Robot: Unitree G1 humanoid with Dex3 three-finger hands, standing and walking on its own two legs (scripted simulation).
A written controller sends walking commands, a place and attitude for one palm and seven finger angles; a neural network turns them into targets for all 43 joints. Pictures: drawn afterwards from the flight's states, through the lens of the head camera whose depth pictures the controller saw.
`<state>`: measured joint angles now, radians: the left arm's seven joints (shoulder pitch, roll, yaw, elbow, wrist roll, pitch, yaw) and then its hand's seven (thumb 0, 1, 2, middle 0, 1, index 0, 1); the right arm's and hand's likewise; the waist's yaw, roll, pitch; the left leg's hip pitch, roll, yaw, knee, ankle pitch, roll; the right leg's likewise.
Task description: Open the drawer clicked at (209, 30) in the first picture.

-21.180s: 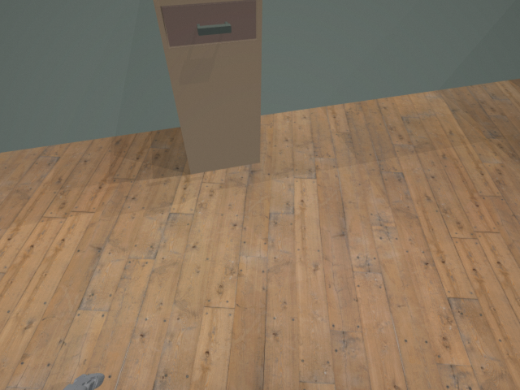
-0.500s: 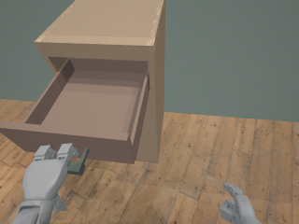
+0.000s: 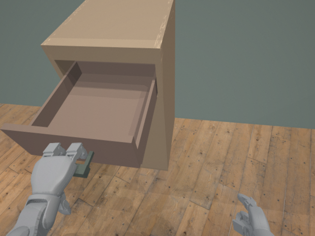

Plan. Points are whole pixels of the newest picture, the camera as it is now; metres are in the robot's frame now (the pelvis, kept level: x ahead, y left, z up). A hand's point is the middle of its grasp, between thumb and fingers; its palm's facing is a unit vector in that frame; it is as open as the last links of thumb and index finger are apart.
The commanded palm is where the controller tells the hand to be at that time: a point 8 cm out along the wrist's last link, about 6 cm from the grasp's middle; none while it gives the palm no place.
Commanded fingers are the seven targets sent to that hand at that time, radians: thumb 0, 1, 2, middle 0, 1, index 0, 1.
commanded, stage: lift the hand off the handle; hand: left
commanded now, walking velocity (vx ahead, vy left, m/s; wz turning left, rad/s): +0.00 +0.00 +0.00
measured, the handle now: (68, 160) +0.27 +0.28 +0.03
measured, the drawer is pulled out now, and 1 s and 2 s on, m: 0.30 0.30 0.30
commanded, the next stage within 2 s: draw the hand back to the body in 1.10 s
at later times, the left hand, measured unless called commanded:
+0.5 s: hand (51, 162) +0.23 +0.27 +0.10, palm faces +0.08 -0.02 -1.00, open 13.3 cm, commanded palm +0.21 +0.27 +0.16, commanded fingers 0.00 -0.50 0.30 -0.30 -1.20 -0.30 -1.20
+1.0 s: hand (32, 137) +0.25 +0.28 +0.18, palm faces +0.12 -0.02 -0.99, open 13.8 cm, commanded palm +0.21 +0.27 +0.23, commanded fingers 0.00 -0.50 0.30 -0.30 -1.20 -0.30 -1.20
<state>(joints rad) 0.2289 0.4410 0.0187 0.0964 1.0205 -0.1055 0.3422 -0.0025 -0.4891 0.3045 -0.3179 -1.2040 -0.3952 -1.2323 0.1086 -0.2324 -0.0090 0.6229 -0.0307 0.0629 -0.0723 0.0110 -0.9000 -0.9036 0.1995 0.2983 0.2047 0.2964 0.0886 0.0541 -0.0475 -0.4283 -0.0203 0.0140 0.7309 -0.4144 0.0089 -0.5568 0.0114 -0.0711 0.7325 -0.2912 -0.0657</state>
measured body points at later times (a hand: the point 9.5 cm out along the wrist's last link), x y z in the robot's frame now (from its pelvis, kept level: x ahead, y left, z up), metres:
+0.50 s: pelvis +0.01 +0.00 +0.02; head +0.02 -0.04 +0.47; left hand +0.22 +0.27 +0.16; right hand +0.23 -0.20 -0.08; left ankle -0.03 +0.12 -0.71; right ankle +0.05 -0.08 -0.71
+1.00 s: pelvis +0.01 +0.02 +0.03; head +0.01 -0.03 +0.48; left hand +0.24 +0.28 +0.23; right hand +0.23 -0.19 -0.07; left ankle -0.03 +0.12 -0.71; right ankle +0.05 -0.08 -0.71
